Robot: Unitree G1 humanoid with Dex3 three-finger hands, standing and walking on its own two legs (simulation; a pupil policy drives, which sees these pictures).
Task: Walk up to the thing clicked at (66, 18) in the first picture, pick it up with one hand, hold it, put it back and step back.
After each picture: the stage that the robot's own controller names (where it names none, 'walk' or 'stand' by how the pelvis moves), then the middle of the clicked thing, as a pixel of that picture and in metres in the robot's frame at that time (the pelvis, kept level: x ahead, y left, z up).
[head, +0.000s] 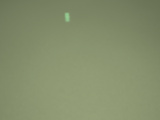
stand; (67, 17) +2.15 +0.21 -0.72
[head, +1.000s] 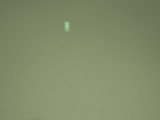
walk; (66, 26) +2.02 +0.15 -0.71
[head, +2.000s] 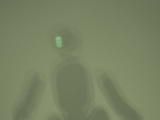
walk; (59, 41) +1.40 +0.21 -0.71
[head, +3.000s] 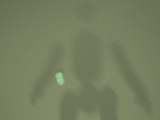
walk; (60, 78) +0.90 +0.24 -0.69
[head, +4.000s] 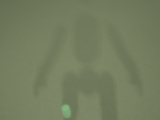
walk; (66, 111) +0.57 +0.19 -0.71
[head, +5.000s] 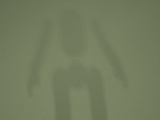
stand; out of the picture +0.38 +0.20 -0.71
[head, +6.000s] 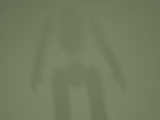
stand; out of the picture +0.36 +0.20 -0.73
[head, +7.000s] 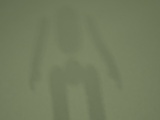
stand; out of the picture +0.35 +0.21 -0.73
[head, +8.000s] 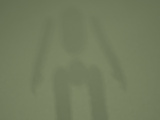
stand; out of the picture +0.35 +0.20 -0.73
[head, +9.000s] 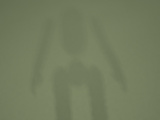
stand; out of the picture +0.36 +0.20 -0.73
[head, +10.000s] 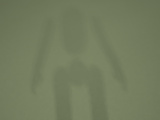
stand; out of the picture +0.35 +0.20 -0.73
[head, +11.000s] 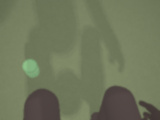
go down; (31, 68) +0.45 +0.22 -0.36
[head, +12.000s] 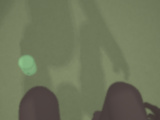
go down; (28, 65) +0.45 +0.23 -0.31
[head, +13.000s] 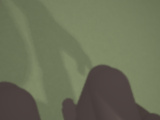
close in; out of the picture +0.44 +0.27 -0.23
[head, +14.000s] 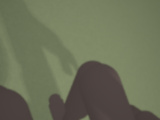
close; out of the picture +0.43 +0.29 -0.23
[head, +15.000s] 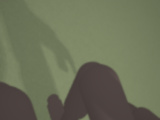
lift; out of the picture +0.40 +0.25 -0.23
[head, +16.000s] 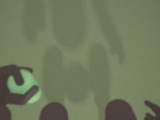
lift; (26, 87) +0.33 +0.20 -0.04
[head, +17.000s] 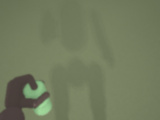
hold; (38, 98) +0.32 +0.17 -0.02
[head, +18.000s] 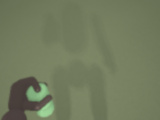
hold; (41, 100) +0.32 +0.16 -0.01
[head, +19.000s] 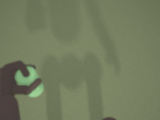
crouch; (30, 82) +0.38 +0.18 -0.07
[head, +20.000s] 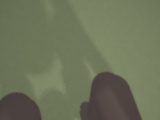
lower; out of the picture +0.50 +0.27 -0.11
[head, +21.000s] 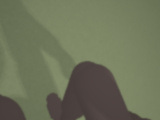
lower; out of the picture +0.43 +0.30 -0.24
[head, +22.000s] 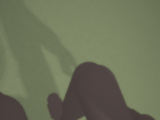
lower; out of the picture +0.43 +0.29 -0.24
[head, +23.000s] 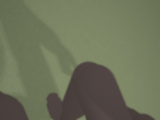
lower; out of the picture +0.43 +0.29 -0.24
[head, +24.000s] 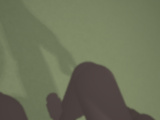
lower; out of the picture +0.44 +0.29 -0.24
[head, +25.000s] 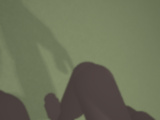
open; out of the picture +0.43 +0.27 -0.24
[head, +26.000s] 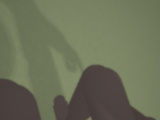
stand; out of the picture +0.43 +0.27 -0.24
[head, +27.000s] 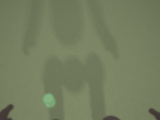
walk; (49, 100) +0.42 +0.19 -0.54
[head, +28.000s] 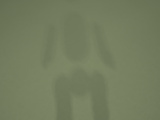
stand; out of the picture +0.38 +0.18 -0.67
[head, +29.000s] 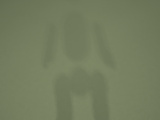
stand; out of the picture +0.38 +0.18 -0.67
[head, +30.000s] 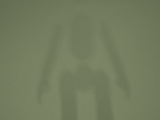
stand; out of the picture +0.40 +0.17 -0.72
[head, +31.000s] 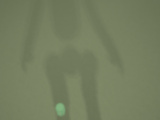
walk; (60, 109) +0.46 +0.14 -0.71
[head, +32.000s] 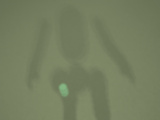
walk; (63, 90) +0.67 +0.21 -0.70
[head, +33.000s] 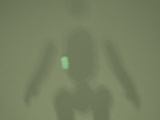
stand; (65, 62) +1.01 +0.16 -0.70
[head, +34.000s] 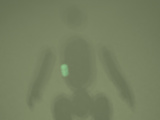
stand; (64, 70) +1.01 +0.19 -0.72
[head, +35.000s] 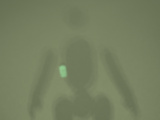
stand; (63, 71) +1.03 +0.20 -0.73
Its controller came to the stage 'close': yes
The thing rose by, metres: 0.71
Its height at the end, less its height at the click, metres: +0.00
